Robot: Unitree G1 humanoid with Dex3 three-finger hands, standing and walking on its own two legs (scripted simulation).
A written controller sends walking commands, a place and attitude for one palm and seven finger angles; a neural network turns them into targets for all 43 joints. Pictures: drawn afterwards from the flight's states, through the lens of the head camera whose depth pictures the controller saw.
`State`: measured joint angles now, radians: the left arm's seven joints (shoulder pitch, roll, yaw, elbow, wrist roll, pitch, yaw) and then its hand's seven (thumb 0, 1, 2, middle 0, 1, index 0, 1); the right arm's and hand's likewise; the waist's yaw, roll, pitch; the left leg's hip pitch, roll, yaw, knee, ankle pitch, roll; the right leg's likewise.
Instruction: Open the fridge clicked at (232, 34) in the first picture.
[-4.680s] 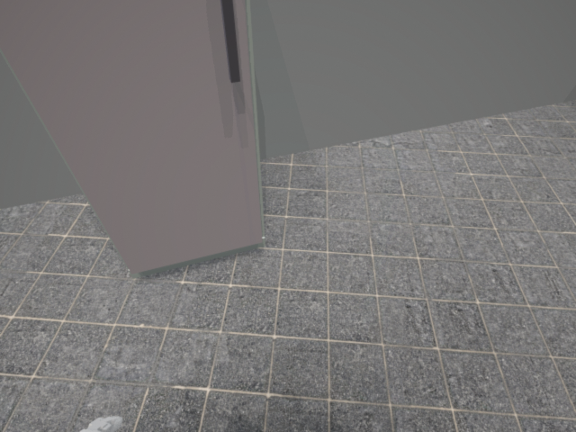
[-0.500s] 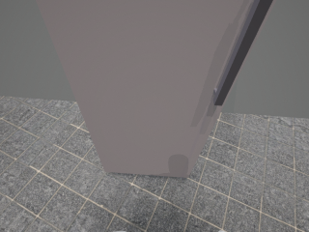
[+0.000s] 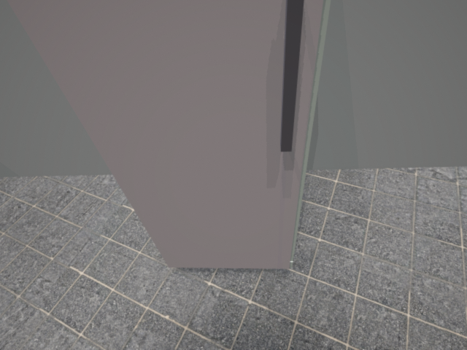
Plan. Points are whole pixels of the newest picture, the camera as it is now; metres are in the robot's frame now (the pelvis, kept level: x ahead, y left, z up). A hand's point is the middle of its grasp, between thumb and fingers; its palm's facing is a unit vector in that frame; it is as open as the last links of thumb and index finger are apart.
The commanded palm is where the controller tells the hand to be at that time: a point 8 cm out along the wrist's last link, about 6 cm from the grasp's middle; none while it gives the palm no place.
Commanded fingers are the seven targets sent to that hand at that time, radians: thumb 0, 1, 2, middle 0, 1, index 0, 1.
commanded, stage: come to a stop and stand still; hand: right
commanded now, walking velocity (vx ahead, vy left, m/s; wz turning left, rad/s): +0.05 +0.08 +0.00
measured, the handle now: (289, 70) +0.54 -0.08 +0.22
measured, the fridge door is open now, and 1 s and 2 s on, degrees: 0 0 0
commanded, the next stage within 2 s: look again from close up in 0.76 s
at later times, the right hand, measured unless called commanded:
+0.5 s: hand out of the picture -0.01 -0.09 -0.18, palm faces +0.03 +0.98 -0.21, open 7.2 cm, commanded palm none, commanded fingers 0.00 -0.90 -0.90 0.20 0.30 0.20 0.30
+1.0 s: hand out of the picture -0.04 -0.10 -0.19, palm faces +0.03 +0.98 -0.17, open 7.4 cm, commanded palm none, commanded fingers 0.00 -0.90 -0.90 0.20 0.30 0.20 0.30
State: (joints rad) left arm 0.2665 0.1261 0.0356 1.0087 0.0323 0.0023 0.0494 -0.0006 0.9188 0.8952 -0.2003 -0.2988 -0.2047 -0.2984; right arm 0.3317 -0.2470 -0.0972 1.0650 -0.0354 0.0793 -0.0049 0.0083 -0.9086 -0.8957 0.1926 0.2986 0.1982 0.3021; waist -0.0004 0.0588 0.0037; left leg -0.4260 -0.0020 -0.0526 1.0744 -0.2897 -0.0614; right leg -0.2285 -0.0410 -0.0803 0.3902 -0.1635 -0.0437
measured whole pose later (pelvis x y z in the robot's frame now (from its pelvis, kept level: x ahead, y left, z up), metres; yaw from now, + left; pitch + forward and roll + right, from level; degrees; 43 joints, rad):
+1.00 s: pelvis -0.03 +0.06 -0.01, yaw +0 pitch -3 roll +1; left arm 0.27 0.16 0.02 1.06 0.02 -0.02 0.03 0.01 0.93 0.90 -0.20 -0.30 -0.20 -0.30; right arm 0.33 -0.12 0.00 1.10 -0.02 -0.02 -0.05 0.01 -0.90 -0.90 0.20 0.30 0.20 0.30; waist 0.01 0.00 0.02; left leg -0.16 0.01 0.06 0.51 -0.31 0.01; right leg -0.23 -0.04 -0.04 0.54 -0.26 0.01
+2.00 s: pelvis -0.05 +0.04 -0.01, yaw -1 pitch -2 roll +0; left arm 0.25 0.17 0.00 1.09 0.01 -0.01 0.01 0.00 0.91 0.90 -0.20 -0.30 -0.20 -0.30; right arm 0.31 -0.18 0.01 1.07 -0.02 -0.01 -0.03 0.01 -0.91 -0.90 0.20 0.30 0.20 0.30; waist 0.00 0.02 0.01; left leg -0.18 0.04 0.06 0.46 -0.25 -0.02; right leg -0.24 0.00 -0.04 0.46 -0.19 -0.02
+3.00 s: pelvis -0.04 +0.04 -0.01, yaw +0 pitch -2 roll +0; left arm 0.27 0.15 -0.01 1.12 0.01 -0.01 0.02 0.00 0.91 0.90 -0.20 -0.30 -0.20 -0.30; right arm 0.33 -0.16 0.01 1.10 -0.02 -0.01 -0.03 0.01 -0.91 -0.90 0.19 0.30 0.20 0.30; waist 0.00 0.02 0.02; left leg -0.15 0.04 0.06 0.43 -0.25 -0.02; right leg -0.21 0.00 -0.05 0.43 -0.19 -0.02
